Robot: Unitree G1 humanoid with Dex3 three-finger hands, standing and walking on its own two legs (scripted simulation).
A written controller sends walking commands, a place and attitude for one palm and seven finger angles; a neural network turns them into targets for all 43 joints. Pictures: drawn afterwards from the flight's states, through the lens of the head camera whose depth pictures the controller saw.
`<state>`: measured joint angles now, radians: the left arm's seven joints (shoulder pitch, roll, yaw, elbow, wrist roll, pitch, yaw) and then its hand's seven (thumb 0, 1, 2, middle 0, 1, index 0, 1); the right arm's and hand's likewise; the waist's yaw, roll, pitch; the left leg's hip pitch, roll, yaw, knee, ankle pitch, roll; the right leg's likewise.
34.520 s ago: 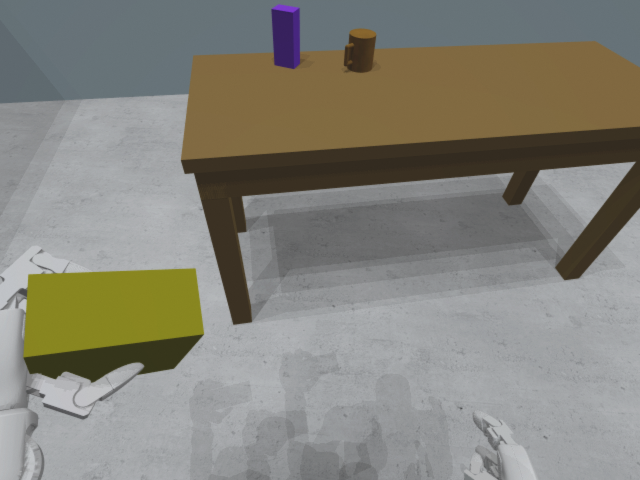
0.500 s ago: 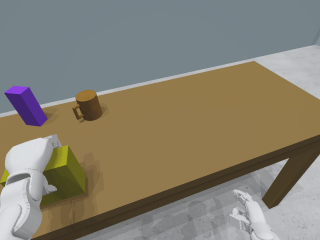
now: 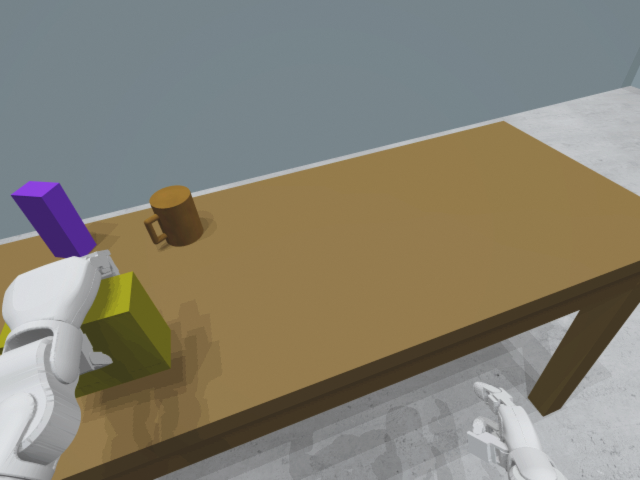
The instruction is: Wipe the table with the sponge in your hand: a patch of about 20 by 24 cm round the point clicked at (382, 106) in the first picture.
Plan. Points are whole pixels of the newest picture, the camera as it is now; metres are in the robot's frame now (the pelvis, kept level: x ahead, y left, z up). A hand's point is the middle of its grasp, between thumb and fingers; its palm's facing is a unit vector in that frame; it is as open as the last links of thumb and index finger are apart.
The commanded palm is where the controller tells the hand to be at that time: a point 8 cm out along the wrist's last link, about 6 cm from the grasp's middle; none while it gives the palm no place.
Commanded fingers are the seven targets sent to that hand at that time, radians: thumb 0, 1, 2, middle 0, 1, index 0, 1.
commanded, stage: lift the sponge slowly off the table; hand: left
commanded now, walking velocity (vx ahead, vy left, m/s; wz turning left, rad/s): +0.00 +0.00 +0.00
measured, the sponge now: (104, 347) +0.23 +0.33 +0.07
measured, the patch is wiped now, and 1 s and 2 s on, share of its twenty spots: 1.00 1.00 1.00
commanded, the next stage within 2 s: bring the sponge back beside the body in 0.66 s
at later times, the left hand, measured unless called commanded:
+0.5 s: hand (75, 300) +0.23 +0.32 +0.16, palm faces +0.13 -0.07 -0.99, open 10.5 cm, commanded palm +0.19 +0.31 +0.23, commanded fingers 0.00 0.10 1.30 -1.20 -1.60 -1.20 -1.60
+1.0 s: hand (82, 304) +0.23 +0.32 +0.15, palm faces +0.11 -0.09 -0.99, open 10.5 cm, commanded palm +0.19 +0.31 +0.23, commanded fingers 0.00 0.10 1.30 -1.20 -1.60 -1.20 -1.60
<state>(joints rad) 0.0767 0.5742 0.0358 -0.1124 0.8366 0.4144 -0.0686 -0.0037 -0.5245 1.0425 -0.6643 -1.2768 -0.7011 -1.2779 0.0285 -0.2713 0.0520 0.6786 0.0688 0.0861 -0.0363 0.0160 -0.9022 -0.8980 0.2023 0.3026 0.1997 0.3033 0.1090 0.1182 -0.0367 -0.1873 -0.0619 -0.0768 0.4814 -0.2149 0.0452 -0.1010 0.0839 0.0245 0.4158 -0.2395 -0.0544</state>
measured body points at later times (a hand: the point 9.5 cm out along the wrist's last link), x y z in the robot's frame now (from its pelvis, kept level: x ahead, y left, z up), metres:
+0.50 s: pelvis -0.01 -0.01 +0.00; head -0.05 -0.05 +0.45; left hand +0.22 +0.31 +0.22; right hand +0.25 -0.19 -0.06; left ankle +0.03 +0.09 -0.74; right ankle -0.01 -0.09 -0.74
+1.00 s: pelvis -0.01 +0.00 +0.00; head -0.04 -0.03 +0.45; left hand +0.22 +0.32 +0.20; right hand +0.24 -0.19 -0.07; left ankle +0.03 +0.09 -0.74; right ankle -0.01 -0.09 -0.74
